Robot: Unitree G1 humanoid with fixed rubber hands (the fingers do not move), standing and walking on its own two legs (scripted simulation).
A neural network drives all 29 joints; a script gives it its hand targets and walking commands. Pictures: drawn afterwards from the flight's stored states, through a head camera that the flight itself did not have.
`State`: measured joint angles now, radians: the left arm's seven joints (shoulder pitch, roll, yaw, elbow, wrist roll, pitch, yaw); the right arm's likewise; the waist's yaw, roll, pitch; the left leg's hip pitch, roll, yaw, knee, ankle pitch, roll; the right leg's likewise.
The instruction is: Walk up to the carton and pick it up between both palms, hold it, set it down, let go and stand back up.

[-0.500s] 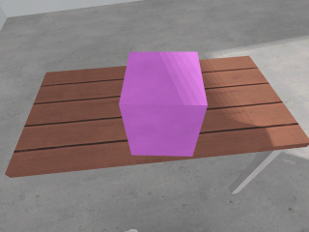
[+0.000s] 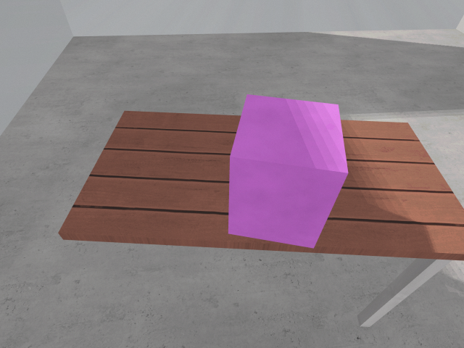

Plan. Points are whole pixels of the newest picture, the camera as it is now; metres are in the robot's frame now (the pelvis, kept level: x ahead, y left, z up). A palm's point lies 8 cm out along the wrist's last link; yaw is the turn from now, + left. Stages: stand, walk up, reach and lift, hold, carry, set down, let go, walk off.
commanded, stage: walk up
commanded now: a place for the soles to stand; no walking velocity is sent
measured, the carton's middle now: (280, 172) +0.50 -0.07 +0.01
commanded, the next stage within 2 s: none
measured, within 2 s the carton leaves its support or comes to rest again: neither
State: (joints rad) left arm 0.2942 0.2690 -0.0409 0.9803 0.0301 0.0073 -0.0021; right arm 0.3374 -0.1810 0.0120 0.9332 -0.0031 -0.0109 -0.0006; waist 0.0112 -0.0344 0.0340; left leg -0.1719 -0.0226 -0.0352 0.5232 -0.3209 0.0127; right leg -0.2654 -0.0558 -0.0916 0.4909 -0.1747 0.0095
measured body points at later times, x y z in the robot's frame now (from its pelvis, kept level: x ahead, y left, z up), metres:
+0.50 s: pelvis +0.02 -0.02 +0.00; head +0.03 -0.02 +0.45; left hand +0.04 +0.23 -0.15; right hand +0.04 -0.27 -0.15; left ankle -0.02 +0.11 -0.74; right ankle +0.04 -0.13 -0.74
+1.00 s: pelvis +0.02 -0.01 +0.00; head +0.03 -0.01 +0.45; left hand +0.06 +0.25 -0.15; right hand +0.00 -0.25 -0.16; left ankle -0.02 +0.11 -0.74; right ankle +0.04 -0.13 -0.74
